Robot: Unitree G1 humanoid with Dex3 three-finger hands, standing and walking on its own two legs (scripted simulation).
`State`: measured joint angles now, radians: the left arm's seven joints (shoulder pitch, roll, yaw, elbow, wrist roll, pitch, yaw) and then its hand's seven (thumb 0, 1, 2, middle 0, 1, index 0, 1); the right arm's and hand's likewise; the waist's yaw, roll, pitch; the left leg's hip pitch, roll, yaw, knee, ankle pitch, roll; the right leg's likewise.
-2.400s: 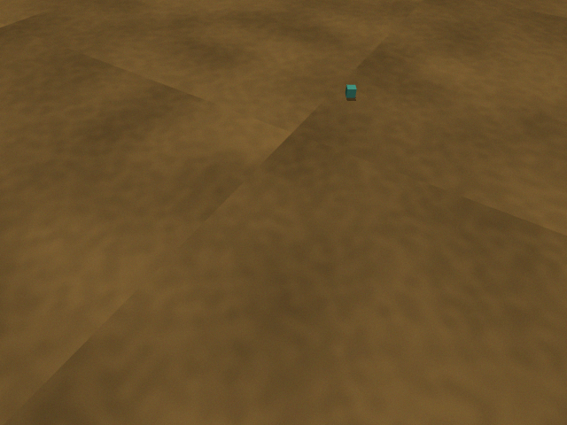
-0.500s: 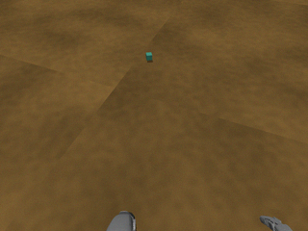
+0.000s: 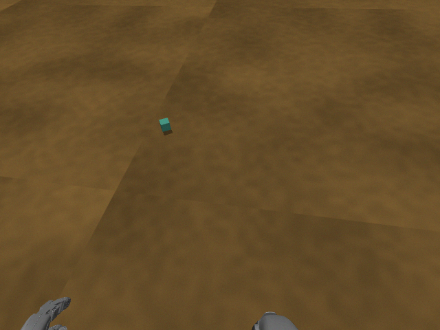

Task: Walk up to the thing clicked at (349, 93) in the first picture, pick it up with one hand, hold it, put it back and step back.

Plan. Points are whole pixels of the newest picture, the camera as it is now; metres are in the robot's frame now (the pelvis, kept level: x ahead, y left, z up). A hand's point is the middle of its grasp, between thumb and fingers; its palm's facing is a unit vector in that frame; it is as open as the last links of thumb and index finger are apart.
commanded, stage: walk up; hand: left
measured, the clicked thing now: (165, 124) +1.52 +0.33 -0.71
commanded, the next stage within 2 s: none
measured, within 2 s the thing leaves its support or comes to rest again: neither
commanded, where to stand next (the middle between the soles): +1.12 +0.09 m, yaw +0 degrees
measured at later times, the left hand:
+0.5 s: hand (72, 286) +0.27 +0.33 -0.13, palm faces +0.03 -0.92 -0.38, open 7.4 cm
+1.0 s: hand (113, 160) +0.62 +0.30 -0.11, palm faces -0.09 -0.92 -0.38, open 7.4 cm
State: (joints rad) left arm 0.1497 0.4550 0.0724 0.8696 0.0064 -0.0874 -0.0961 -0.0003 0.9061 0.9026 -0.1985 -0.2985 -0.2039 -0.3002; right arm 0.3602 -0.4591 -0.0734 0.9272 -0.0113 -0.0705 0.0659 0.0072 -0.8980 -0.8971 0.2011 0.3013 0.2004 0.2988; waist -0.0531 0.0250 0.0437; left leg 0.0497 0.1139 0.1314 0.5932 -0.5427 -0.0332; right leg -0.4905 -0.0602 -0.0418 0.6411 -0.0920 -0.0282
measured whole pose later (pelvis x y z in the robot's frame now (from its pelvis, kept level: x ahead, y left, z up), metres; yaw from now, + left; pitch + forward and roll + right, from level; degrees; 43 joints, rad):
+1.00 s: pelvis +0.51 +0.04 +0.01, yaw -1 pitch -2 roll +1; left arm 0.18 0.39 0.05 0.90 0.01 -0.06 -0.07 0.00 0.91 0.90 -0.20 -0.30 -0.20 -0.30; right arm 0.37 -0.42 -0.07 0.87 -0.01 -0.06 0.05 0.01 -0.90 -0.90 0.20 0.30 0.20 0.30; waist -0.04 0.03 0.10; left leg 0.02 0.02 0.13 0.52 -0.48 0.01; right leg -0.41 -0.03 -0.07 0.56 -0.11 -0.04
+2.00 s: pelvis +0.87 +0.07 +0.02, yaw -1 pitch -3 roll +2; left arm 0.29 0.41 0.06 0.92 0.02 -0.07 -0.06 0.00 0.91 0.90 -0.20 -0.30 -0.20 -0.30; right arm 0.35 -0.42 -0.06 0.84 -0.01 -0.05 0.06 0.01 -0.90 -0.90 0.20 0.30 0.20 0.30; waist -0.02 0.01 0.09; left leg -0.09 0.03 0.13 0.56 -0.40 0.00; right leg -0.37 -0.07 -0.03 0.55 -0.12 -0.02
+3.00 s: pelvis +1.04 +0.12 +0.02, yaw -3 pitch -3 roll +0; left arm 0.20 0.37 0.01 1.02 0.01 -0.02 -0.01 0.00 0.90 0.90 -0.20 -0.30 -0.21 -0.30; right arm 0.16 -0.37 -0.01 0.95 0.00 -0.02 0.01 0.01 -0.90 -0.90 0.20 0.30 0.20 0.30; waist 0.01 0.03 0.10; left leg -0.29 0.03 0.09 0.61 -0.26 0.02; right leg -0.28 -0.03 0.00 0.62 -0.28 0.02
